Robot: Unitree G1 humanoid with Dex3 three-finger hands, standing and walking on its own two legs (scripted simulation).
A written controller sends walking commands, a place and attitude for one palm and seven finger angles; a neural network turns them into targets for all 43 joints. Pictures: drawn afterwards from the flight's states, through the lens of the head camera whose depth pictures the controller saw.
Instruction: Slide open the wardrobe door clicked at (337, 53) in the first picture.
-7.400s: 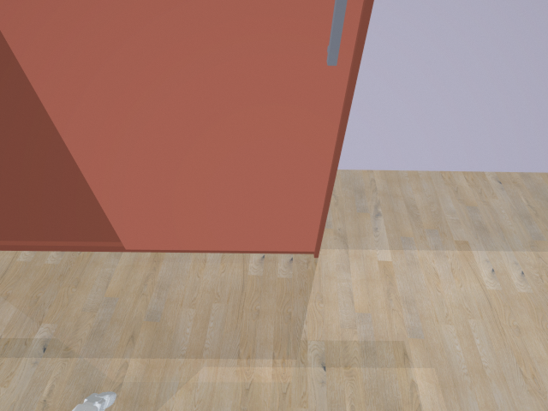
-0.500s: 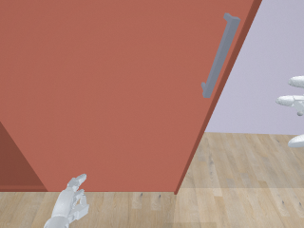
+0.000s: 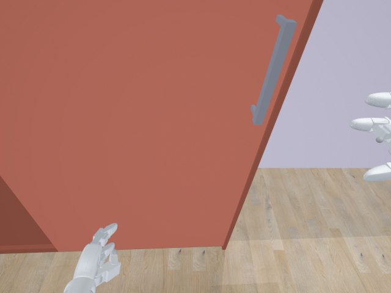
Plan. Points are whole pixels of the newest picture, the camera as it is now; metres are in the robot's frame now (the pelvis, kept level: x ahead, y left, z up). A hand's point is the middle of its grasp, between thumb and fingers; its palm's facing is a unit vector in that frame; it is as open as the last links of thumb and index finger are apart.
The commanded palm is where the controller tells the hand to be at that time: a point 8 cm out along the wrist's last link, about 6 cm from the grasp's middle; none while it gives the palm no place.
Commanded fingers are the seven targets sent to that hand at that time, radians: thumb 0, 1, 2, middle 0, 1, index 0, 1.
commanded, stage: move the hooked fingers beside the handle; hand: right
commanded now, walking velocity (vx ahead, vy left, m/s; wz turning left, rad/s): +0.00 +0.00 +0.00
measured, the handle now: (268, 74) +0.51 -0.15 +0.24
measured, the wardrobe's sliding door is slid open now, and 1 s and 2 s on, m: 0.00 0.00 0.00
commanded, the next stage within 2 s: none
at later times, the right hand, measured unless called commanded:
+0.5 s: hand (347, 119) +0.34 -0.25 +0.25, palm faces +0.03 +1.00 -0.08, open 14.0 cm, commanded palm +0.32 -0.29 +0.26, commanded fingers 0.00 0.50 -0.30 0.30 1.20 0.30 1.20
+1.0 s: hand (324, 101) +0.40 -0.23 +0.25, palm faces +0.03 +1.00 -0.04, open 14.0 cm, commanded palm +0.38 -0.28 +0.25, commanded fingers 0.00 0.50 -0.30 0.30 1.20 0.30 1.20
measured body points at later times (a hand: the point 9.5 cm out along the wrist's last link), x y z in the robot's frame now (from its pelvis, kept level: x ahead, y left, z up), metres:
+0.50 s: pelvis +0.01 -0.01 +0.00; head -0.01 +0.02 +0.45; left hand +0.19 +0.22 -0.07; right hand +0.34 -0.30 +0.25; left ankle +0.00 +0.12 -0.74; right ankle -0.03 -0.11 -0.74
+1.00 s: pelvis +0.00 +0.00 +0.00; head -0.01 +0.02 +0.45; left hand +0.15 +0.25 -0.09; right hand +0.39 -0.29 +0.25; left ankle +0.00 +0.12 -0.74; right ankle -0.03 -0.11 -0.74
